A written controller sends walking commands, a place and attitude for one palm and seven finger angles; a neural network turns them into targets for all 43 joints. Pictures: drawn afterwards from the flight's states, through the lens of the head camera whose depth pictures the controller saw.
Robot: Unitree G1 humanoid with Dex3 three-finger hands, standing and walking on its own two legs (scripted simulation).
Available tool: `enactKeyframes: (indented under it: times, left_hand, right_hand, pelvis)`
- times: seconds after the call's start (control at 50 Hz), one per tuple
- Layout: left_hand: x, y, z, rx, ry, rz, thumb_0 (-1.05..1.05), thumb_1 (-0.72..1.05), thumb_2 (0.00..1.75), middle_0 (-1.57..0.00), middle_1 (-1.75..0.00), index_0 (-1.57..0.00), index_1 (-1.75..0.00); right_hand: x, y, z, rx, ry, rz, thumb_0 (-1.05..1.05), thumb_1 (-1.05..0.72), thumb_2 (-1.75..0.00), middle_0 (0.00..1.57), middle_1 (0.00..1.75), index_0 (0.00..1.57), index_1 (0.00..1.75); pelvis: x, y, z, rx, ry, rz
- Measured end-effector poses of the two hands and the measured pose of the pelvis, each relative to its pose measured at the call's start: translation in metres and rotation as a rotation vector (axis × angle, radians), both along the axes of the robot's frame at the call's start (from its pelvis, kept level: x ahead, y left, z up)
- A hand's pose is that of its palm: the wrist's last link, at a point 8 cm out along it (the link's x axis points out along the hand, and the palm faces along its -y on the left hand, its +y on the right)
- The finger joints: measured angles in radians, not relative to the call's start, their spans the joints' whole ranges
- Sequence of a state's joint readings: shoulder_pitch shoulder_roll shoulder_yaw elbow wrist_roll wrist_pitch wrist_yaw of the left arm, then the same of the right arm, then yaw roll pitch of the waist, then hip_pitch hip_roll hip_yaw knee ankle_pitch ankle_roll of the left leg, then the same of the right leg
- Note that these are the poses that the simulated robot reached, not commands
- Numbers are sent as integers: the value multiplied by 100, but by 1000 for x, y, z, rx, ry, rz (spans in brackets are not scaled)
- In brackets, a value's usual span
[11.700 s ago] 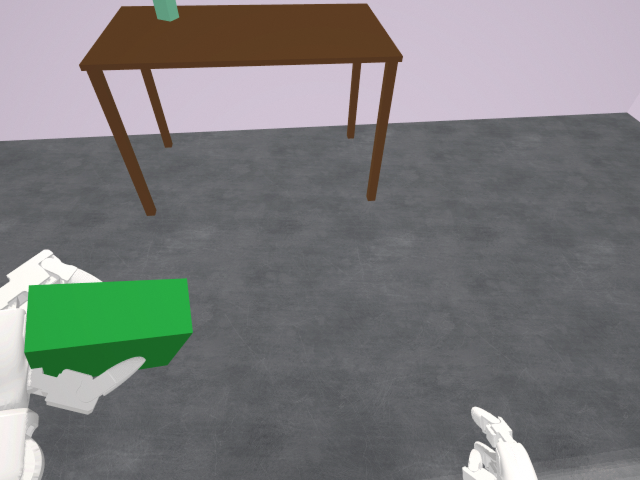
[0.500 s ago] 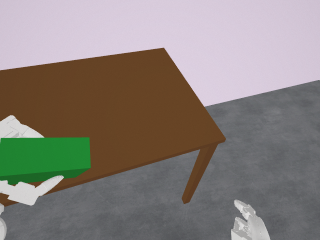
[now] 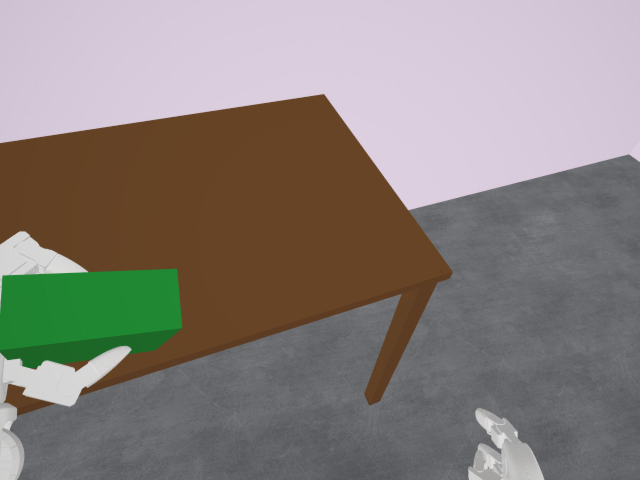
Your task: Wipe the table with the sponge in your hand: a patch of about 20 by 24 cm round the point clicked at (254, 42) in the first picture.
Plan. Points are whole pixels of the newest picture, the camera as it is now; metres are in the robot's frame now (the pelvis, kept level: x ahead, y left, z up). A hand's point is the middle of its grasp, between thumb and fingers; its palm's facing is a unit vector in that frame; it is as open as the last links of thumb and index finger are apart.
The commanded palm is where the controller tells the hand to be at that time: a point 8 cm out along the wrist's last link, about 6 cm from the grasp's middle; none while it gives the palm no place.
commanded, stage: shuffle to correct the standing spot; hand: left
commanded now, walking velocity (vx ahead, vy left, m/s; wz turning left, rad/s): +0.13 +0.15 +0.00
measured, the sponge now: (119, 318) +0.23 +0.21 +0.15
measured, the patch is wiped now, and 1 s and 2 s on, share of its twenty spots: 0.00 0.00 0.00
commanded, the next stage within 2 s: come to a stop and stand still in 0.48 s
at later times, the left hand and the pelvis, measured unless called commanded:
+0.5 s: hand (46, 263) +0.26 +0.28 +0.18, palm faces +0.35 -0.82 -0.46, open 9.7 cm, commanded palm +0.19 +0.33 +0.19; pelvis +0.02 +0.05 -0.01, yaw -2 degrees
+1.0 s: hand (1, 248) +0.28 +0.34 +0.17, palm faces +0.29 -0.87 -0.39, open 9.7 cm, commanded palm +0.23 +0.38 +0.19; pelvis +0.05 +0.11 +0.02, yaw -4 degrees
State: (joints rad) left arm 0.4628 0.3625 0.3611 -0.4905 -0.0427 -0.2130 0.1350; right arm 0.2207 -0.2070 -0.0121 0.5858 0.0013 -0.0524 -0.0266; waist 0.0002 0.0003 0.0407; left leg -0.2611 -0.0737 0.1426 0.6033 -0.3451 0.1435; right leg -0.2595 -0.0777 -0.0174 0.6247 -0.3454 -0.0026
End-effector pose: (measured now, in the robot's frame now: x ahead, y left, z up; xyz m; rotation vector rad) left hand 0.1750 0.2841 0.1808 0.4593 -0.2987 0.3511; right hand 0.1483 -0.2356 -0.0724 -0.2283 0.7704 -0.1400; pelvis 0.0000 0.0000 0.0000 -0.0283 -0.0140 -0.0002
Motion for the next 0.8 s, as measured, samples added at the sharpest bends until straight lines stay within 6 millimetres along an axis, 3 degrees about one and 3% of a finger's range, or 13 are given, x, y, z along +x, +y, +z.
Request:
enactKeyframes:
  times: [0.12,0.22,0.34,0.44,0.54,0.66,0.74,0.8]
  left_hand:
    - [10,-7,8,26,18,-13,-1,-46,100,-79,-134,-79,-134]
    - [4,-3,9,22,0,-22,-1,-46,100,-79,-134,-79,-134]
    - [22,13,0,-6,-12,-33,-1,-46,101,-79,-134,-79,-134]
    - [45,31,6,72,-29,-70,-1,-46,101,-79,-134,-79,-134]
    - [51,41,18,106,-31,-83,-1,-46,101,-79,-134,-79,-134]
    - [53,73,10,97,-7,-88,-1,-46,101,-79,-134,-79,-134]
    - [65,89,7,70,8,-71,-1,-46,101,-79,-134,-79,-134]
    - [70,90,13,40,-9,-72,-1,-46,101,-79,-134,-79,-134]
  right_hand:
    - [1,-1,-1,14,-7,2,1,-90,-90,20,30,21,30]
    - [6,-1,0,19,30,2,1,-90,-90,20,30,21,30]
    - [12,7,2,-32,-12,-44,1,-90,-90,20,30,21,30]
    - [18,32,-6,3,-58,-97,1,-90,-90,20,30,20,30]
    - [19,62,-16,78,-14,-62,1,-90,-90,20,30,20,30]
    - [23,89,-15,48,23,-60,1,-90,-90,20,30,21,30]
    - [30,107,-7,50,11,-53,1,-90,-90,20,30,21,30]
    - [38,120,4,61,-23,-20,1,-90,-90,20,30,21,30]
  pelvis:
    - [5,0,4,-1,-8,15]
    - [6,3,5,8,1,-12]
    - [17,28,-1,37,-10,-29]
    - [20,45,-8,55,-25,-47]
    - [29,59,-4,18,-11,-19]
    - [41,88,-5,38,-9,-55]
    - [42,96,2,45,-18,-59]
    - [44,99,9,34,-11,-55]
